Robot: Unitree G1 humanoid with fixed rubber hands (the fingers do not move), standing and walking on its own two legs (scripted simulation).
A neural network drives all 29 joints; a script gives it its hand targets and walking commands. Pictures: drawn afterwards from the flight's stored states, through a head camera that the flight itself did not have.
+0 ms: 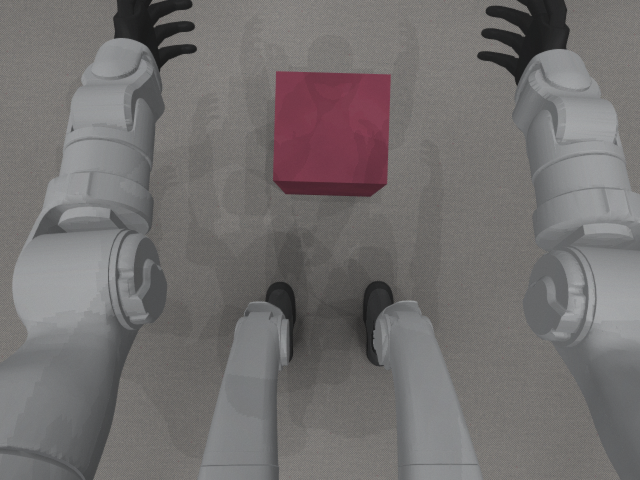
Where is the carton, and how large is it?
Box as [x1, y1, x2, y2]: [273, 71, 390, 196]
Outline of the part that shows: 276,71 273,180 285,193 370,196 386,184 390,74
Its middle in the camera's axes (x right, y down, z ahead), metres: +0.02 -0.21 +0.84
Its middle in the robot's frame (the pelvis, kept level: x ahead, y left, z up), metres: +0.55 +0.00 -0.53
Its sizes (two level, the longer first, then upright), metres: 0.210 0.200 0.250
